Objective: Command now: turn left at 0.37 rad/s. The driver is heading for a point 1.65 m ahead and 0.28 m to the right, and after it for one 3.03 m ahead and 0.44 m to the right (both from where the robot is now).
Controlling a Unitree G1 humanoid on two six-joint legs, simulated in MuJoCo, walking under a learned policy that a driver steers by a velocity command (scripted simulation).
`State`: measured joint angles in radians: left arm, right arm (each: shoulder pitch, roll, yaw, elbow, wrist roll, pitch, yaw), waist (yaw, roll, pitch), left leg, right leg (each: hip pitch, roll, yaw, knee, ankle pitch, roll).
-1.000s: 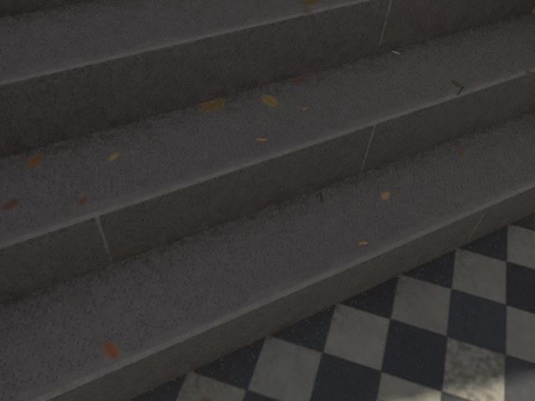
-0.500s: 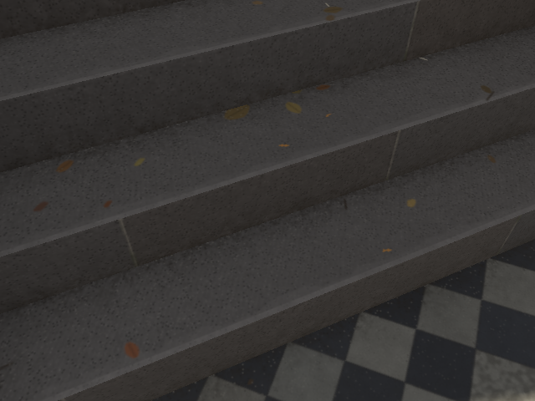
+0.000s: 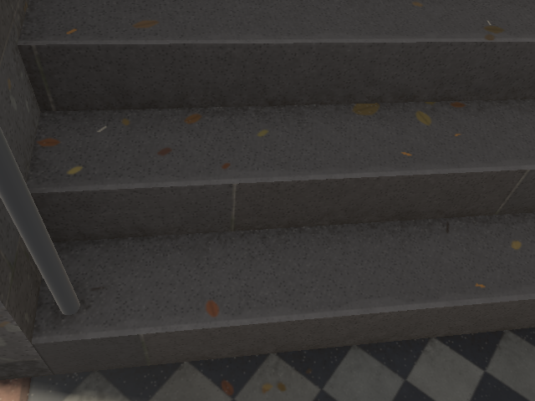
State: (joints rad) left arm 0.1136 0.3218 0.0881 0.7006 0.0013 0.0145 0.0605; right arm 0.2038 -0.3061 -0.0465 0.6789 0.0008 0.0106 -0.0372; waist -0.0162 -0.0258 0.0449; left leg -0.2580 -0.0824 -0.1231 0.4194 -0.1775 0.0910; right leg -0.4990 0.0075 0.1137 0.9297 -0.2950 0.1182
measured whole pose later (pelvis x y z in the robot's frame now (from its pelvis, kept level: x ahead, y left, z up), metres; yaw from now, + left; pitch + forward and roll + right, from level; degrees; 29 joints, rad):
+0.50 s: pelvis +0.05 -0.04 -0.01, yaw +4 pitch -1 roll -1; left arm 0.22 0.27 0.03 0.78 0.00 -0.04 0.02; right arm 0.24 -0.30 -0.01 0.75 0.00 -0.03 -0.01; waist -0.01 0.01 0.00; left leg -0.26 -0.03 -0.05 0.61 -0.40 0.02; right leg -0.17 0.03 0.05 0.48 -0.30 -0.01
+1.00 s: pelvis +0.24 -0.06 -0.03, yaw -3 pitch +2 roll +1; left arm 0.04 0.29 0.01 0.61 0.00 -0.08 -0.04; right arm 0.39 -0.32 -0.03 0.80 -0.01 -0.07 -0.02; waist -0.07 -0.02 0.03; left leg -0.02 0.01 0.07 0.63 -0.49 0.00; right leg -0.48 0.05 -0.03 0.59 -0.16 -0.09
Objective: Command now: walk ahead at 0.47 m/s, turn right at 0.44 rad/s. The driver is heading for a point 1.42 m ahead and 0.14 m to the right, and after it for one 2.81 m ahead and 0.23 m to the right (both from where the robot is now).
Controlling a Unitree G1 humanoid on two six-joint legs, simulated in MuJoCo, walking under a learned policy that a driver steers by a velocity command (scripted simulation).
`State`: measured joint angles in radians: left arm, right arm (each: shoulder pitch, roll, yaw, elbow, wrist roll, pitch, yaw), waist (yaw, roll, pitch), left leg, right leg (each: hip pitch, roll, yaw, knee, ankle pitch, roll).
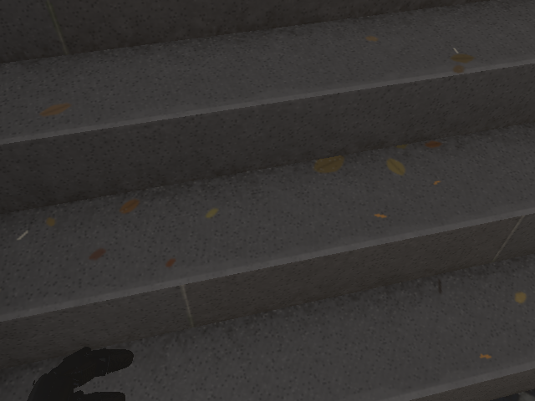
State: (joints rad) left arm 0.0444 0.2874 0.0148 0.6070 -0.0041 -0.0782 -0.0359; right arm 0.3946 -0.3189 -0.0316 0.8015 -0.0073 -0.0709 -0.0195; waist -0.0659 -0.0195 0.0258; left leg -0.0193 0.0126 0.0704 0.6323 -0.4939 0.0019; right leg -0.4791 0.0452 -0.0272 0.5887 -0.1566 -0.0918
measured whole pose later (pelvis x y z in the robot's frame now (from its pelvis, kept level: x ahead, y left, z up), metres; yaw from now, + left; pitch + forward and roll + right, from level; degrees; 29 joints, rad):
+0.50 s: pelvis +0.24 +0.01 +0.04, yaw -16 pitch +4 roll +3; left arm 0.45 0.20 0.00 0.88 -0.04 0.06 0.07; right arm 0.02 -0.08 0.13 0.41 -0.04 -0.08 -0.02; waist 0.01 -0.01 0.03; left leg -1.03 0.01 0.11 1.41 -0.38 -0.01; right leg -0.02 0.01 0.25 0.27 -0.18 -0.07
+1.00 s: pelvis +0.33 -0.01 +0.18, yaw -20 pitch +0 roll -1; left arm 0.23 0.19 -0.01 0.66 0.00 0.07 0.05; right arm 0.39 -0.13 -0.01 0.70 -0.01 0.05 -0.14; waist -0.05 -0.04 0.06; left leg -0.43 0.08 0.09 0.76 -0.34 0.04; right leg -0.77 0.05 0.17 1.47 -0.15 0.18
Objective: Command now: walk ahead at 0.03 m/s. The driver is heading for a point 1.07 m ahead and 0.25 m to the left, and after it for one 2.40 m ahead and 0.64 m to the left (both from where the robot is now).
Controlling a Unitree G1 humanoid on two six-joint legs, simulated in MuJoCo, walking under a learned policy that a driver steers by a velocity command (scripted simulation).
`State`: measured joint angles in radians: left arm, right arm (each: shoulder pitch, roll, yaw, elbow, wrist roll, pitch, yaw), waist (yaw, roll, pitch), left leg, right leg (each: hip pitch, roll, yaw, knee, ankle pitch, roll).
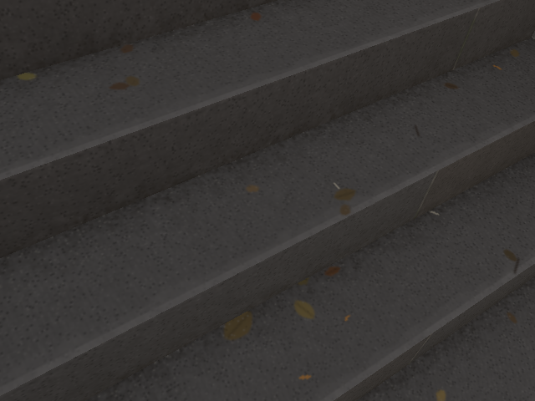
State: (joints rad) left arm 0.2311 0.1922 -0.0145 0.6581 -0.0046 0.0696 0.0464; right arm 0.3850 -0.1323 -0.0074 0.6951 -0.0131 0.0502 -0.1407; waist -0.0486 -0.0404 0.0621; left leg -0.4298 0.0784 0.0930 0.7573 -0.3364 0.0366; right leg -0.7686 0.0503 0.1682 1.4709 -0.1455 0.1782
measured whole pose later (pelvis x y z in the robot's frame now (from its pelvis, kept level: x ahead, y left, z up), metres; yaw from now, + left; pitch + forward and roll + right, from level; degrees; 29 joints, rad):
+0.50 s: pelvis +0.09 -0.17 -0.10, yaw +12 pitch +2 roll +2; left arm 0.07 0.24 0.04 0.72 -0.02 0.01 0.01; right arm 0.22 -0.18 -0.01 0.64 -0.01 -0.04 -0.03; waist -0.09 -0.08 0.08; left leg -0.63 -0.09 -0.03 1.33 -0.78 0.04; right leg -0.26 -0.06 0.01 0.98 -0.14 0.04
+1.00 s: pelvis +0.21 -0.26 +0.02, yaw +31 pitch +0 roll +1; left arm 0.39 0.27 0.01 0.71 0.02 -0.03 0.07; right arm 0.16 -0.27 -0.04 0.46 -0.01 0.05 0.00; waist -0.01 -0.02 -0.07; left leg -0.50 -0.06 0.12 0.98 -0.38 0.06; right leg -0.17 -0.07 -0.16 0.67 -0.32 -0.07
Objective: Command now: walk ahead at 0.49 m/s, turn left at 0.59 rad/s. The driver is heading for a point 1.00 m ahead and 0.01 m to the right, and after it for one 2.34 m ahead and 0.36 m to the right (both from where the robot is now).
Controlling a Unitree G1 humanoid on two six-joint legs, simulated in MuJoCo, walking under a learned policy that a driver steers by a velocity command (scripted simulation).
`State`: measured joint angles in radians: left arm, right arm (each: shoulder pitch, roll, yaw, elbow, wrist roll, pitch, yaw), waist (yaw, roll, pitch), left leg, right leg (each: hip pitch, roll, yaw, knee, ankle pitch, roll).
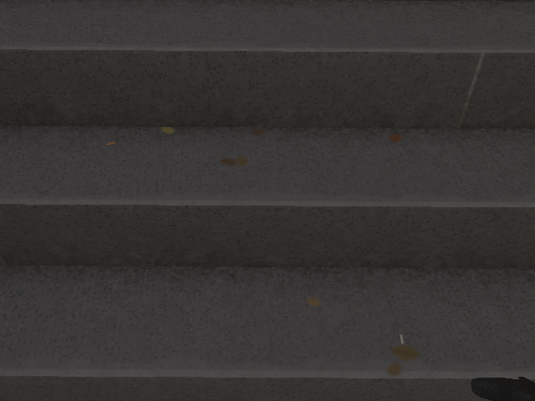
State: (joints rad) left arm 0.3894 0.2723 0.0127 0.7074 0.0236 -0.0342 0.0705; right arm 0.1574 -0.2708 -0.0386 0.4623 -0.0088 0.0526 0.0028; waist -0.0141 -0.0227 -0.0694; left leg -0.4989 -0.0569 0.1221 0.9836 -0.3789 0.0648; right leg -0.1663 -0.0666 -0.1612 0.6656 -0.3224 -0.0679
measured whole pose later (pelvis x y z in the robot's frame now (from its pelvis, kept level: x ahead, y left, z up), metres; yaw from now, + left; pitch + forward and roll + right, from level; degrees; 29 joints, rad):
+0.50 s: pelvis +0.17 -0.08 +0.04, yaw +12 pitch +3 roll -3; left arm 0.04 0.10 -0.11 0.52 0.01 -0.09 -0.02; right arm 0.42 -0.19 0.00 0.96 0.01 -0.01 -0.03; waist 0.03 0.04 -0.04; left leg -0.09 0.10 -0.12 0.42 -0.07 0.09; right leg -0.87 -0.03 -0.14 1.35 -0.57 -0.05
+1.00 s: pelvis +0.38 -0.06 +0.20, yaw +13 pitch +5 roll +5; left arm 0.61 0.01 -0.06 1.10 -0.01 -0.04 0.04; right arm -0.06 -0.02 0.16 0.66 0.03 -0.04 0.06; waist 0.13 0.00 -0.05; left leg -1.40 0.11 0.16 1.76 -0.09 0.06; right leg 0.00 -0.08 -0.09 0.20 -0.29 -0.02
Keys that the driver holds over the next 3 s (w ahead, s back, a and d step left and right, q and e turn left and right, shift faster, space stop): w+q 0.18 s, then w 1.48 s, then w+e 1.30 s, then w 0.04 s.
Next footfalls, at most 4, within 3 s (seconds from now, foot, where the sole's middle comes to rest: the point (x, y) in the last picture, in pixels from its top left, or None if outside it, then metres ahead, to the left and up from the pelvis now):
0.04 left None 0.05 0.07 -0.77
0.48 right None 0.32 -0.17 -0.58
1.08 left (228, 316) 0.60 0.10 -0.40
1.52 right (308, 173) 0.82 -0.06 -0.21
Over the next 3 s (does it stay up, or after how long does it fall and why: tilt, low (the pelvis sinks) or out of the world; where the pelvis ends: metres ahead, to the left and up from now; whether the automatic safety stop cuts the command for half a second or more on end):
stays up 1.35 -0.01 0.94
